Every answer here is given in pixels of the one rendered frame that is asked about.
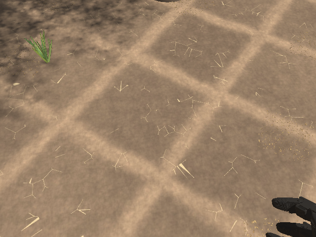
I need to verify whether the right robot hand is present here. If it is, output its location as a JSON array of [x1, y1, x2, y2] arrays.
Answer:
[[266, 197, 316, 237]]

